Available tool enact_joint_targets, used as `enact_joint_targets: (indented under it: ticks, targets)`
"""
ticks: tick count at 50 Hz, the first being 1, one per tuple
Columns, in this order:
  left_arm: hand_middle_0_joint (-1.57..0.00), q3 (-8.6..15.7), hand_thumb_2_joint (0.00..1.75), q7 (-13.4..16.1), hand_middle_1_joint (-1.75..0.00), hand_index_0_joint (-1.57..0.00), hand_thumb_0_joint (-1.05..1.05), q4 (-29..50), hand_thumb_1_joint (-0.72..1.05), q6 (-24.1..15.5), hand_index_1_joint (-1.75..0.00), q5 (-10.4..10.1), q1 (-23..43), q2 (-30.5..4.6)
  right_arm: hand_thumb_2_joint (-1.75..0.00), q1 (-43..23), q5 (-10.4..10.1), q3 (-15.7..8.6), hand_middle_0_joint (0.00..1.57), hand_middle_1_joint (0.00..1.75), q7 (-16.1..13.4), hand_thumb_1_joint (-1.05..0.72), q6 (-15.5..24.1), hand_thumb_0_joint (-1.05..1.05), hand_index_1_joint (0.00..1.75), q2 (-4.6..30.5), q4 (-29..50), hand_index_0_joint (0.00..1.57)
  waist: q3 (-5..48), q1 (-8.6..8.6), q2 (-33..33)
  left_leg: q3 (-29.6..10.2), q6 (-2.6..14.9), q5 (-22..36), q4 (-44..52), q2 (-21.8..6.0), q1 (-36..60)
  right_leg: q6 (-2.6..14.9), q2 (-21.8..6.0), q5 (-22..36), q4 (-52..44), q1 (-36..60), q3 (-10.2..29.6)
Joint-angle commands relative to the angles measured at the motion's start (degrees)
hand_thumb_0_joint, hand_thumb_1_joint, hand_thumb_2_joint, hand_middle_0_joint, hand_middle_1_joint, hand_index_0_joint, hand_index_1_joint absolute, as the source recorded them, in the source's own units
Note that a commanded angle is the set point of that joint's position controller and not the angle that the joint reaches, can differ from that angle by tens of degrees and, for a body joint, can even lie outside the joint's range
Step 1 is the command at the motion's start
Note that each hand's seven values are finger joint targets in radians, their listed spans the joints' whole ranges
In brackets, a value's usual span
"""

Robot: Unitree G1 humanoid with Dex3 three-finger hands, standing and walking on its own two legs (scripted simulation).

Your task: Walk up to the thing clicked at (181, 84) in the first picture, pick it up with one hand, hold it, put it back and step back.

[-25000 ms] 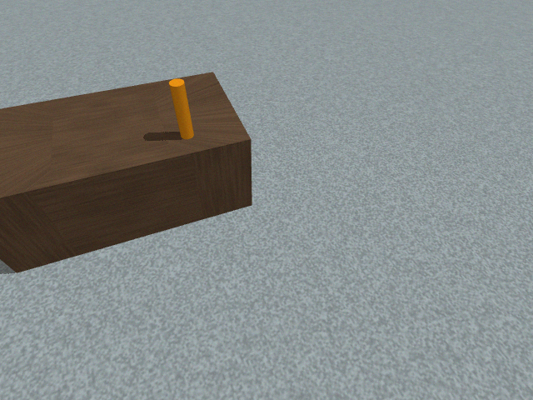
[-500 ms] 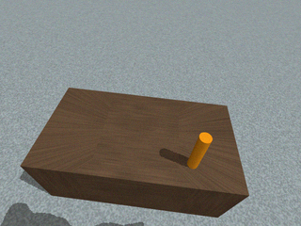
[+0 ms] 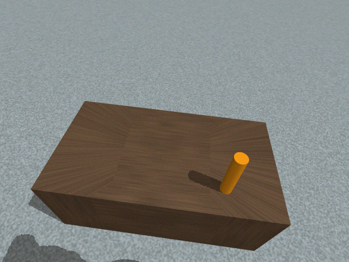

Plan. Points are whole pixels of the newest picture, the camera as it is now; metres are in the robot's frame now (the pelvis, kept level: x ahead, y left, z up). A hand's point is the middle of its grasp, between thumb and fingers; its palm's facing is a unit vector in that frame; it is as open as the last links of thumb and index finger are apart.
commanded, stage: home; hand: right
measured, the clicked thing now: (232, 174) +0.46 -0.25 -0.24
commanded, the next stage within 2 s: stand in 0.06 s
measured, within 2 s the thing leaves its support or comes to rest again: neither
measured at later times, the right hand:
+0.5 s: hand out of the picture +0.09 -0.24 -0.15, palm faces -0.06 +0.93 -0.36, open 12.1 cm
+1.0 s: hand out of the picture +0.08 -0.25 -0.15, palm faces -0.05 +0.93 -0.36, open 7.4 cm
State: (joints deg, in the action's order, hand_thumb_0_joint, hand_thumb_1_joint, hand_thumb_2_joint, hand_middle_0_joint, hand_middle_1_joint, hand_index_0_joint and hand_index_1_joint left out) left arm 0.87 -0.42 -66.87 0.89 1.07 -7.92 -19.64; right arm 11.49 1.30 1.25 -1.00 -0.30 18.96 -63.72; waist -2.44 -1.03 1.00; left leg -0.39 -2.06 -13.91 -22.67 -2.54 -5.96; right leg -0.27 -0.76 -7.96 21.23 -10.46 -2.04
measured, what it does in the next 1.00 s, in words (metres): stands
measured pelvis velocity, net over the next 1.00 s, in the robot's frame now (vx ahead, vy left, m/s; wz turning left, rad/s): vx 0.02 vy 0.00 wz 0.01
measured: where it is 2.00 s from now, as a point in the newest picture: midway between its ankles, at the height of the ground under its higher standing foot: outside the picture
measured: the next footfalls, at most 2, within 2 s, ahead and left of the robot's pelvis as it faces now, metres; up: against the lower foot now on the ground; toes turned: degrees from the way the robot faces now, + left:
none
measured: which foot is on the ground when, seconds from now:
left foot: down 0.00-1.00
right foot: down 0.00-1.00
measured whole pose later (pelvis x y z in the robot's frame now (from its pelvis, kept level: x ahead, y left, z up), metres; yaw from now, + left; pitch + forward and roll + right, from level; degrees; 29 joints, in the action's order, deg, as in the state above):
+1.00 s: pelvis +0.02 +0.00 +0.00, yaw +1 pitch -3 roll +0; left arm 0.5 -0.2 -67.1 0.1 0.6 -5.8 -19.4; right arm 7.9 0.7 0.9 -0.5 -0.1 19.9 -64.8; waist -3.1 -0.4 0.0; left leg -0.6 -1.7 -13.2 -18.4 -2.0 -2.6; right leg -0.7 -1.3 -8.1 18.2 -7.5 -2.4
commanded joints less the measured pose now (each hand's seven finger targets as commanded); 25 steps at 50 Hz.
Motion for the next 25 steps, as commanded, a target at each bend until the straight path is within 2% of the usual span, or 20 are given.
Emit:
enact_joint_targets:
  ticks: [1, 3, 4, 5, 6, 8, 10, 11, 12, 14, 19, 25]
  targets:
    - [-0.2, 1.3, 0.9, 0.8, -0.31, -0.2, 0.0, 3.1, 0.9, -1.7, -0.31, -0.1, 3.4, -10.9, -0.02, -2.4, 0.0, -2.5, 0.05, 0.04, -0.8, 0.6, 1.8, 0.0, 0.04, 12.2, 3.3, 0.05, 1.2, 0.27, -1.2, -4.5, 2.82, -0.1, 7.0, -4.3, -6.9, 0.72, -5.6, -1.9, -4.0, 5.2, 6.9]
    - [-0.2, 1.2, 0.9, 0.9, -0.31, -0.2, 0.0, 2.9, 0.9, -1.8, -0.31, -0.2, 3.3, -10.5, -0.03, -2.7, -0.1, -2.6, 0.05, 0.05, -0.9, 0.58, 1.9, 0.0, 0.05, 12.7, 3.0, 0.05, 1.9, 0.29, -1.8, -4.5, 2.96, 3.2, 6.7, -4.5, -5.9, 0.81, -5.7, 1.3, -3.5, 5.9, 6.5]
    - [-0.2, 1.1, 0.9, 0.9, -0.31, -0.2, 0.0, 2.6, 0.9, -1.8, -0.31, -0.3, 2.9, -10.6, -0.03, -2.8, -0.2, -2.4, 0.05, 0.05, -0.8, 0.58, 1.8, 0.0, 0.05, 12.5, 2.8, 0.05, 1.4, 0.09, -1.1, -4.4, 2.9, 2.6, 6.7, -4.3, -5.4, 0.61, -5.6, -0.1, -3.9, 5.2, 6.4]
    - [-0.2, 1.1, 0.9, 1.0, -0.31, -0.2, 0.0, 2.6, 0.9, -1.8, -0.31, -0.1, 3.2, -10.6, -0.04, -2.9, -0.2, -2.5, 0.05, 0.05, -0.9, 0.57, 1.8, 0.0, 0.05, 12.7, 2.9, 0.05, 2.1, 0.44, -1.1, -4.4, 3.14, 4.6, 6.2, -4.6, -4.8, 0.79, -5.9, 2.3, -3.9, 5.9, 6.5]
    - [-0.2, 1.1, 0.9, 1.0, -0.31, -0.2, 0.0, 2.5, 0.9, -1.7, -0.31, -0.3, 3.3, -11.0, -0.04, -2.5, -0.3, -2.3, 0.05, 0.05, -0.8, 0.57, 1.7, 0.0, 0.05, 12.0, 2.6, 0.05, 1.4, 0.37, -0.4, -4.3, 2.9, 4.4, 6.6, -4.4, -4.9, 0.69, -5.7, 1.2, -4.0, 5.2, 6.4]
    - [-0.2, 1.0, 0.9, 1.0, -0.31, -0.2, 0.0, 2.2, 0.9, -1.6, -0.31, -0.3, 2.9, -10.5, -0.03, -3.2, -0.3, -2.3, 0.05, 0.05, -0.9, 0.58, 1.7, 0.0, 0.05, 12.5, 2.6, 0.05, 1.3, 0.29, -1.6, -4.4, 2.93, 4.7, 6.7, -4.5, -4.6, 0.81, -5.9, 2.7, -3.9, 5.4, 6.2]
    - [-0.2, 1.0, 0.9, 1.1, -0.3, -0.2, 0.0, 2.4, 0.9, -1.8, -0.3, -0.3, 3.2, -10.6, -0.19, -2.9, -0.3, -2.4, 0.2, 0.21, -0.9, 0.42, 1.7, 0.0, 0.21, 12.7, 2.5, 0.2, 2.8, 0.61, -1.1, -4.2, 2.93, 9.0, 6.1, -4.8, -2.9, 0.91, -6.2, 6.1, -3.4, 6.2, 6.0]
    - [-0.2, 1.0, 0.9, 1.1, -0.3, -0.2, 0.0, 2.2, 0.9, -1.9, -0.3, -0.4, 3.1, -10.5, -0.27, -2.9, -0.4, -2.3, 0.2, 0.29, -0.9, 0.34, 1.7, 0.0, 0.29, 12.7, 2.3, 0.2, 3.4, 0.49, -1.0, -4.1, 2.88, 9.8, 5.8, -4.8, -2.1, 0.71, -6.3, 7.1, -3.4, 6.7, 5.9]
    - [-0.2, 0.9, 0.9, 1.1, -0.3, -0.2, 0.0, 2.4, 0.9, -1.9, -0.3, -0.3, 3.3, -10.5, -0.35, -2.9, -0.3, -2.3, 0.2, 0.3, -1.0, 0.26, 1.7, 0.0, 0.3, 12.7, 2.3, 0.2, 3.4, 0.77, -0.9, -3.8, 2.74, 11.3, 5.7, -4.8, -2.0, 0.74, -6.4, 9.1, -3.2, 6.5, 5.9]
    - [-0.2, 0.9, 0.9, 1.2, -0.3, -0.2, 0.0, 2.2, 0.9, -1.8, -0.3, -0.3, 3.3, -10.6, -0.51, -3.3, -0.5, -2.3, 0.2, 0.3, -0.9, 0.1, 1.7, 0.0, 0.3, 12.6, 2.3, 0.2, 2.0, 0.75, -1.1, -4.0, 2.62, 10.3, 6.3, -4.8, -2.1, 0.52, -6.2, 7.4, -3.8, 5.6, 5.6]
    - [-0.2, 1.0, 0.9, 1.2, -0.3, -0.2, 0.0, 2.4, 0.9, -1.6, -0.3, -0.4, 3.8, -10.5, -0.9, -3.7, -0.3, -2.3, 0.2, 0.3, -1.1, -0.3, 1.6, 0.0, 0.3, 12.9, 2.0, 0.2, 2.5, 0.48, -1.7, -3.8, 2.44, 13.3, 6.6, -5.1, -2.4, 0.62, -6.5, 9.6, -3.0, 7.5, 5.4]
    - [-0.2, 1.1, 0.9, 1.3, -0.3, -0.2, 0.0, 2.8, 0.9, -1.8, -0.3, -0.3, 4.9, -10.7, -0.9, -4.9, -0.5, -2.7, 0.2, 0.3, -1.0, -0.78, 1.7, 0.0, 0.3, 13.4, 2.3, 0.2, 3.8, 0.78, -1.1, -3.7, 2.4, 15.3, 6.3, -5.2, -1.1, 0.55, -6.8, 11.9, -3.3, 8.3, 5.1]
